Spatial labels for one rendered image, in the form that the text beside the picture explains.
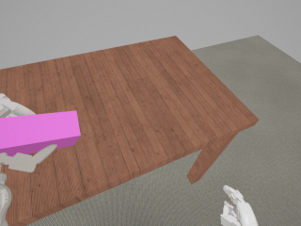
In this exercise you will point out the right robot hand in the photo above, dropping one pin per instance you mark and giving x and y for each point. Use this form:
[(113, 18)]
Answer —
[(241, 215)]

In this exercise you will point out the robot left forearm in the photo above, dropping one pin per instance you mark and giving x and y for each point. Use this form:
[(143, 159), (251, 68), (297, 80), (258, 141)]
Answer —
[(5, 199)]

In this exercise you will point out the left robot hand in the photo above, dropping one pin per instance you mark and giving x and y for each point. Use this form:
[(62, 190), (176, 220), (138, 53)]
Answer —
[(20, 161)]

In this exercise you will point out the table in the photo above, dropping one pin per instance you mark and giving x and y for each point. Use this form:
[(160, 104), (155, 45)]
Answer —
[(139, 107)]

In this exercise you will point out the sponge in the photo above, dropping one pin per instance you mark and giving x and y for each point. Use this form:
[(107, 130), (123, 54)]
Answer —
[(31, 133)]

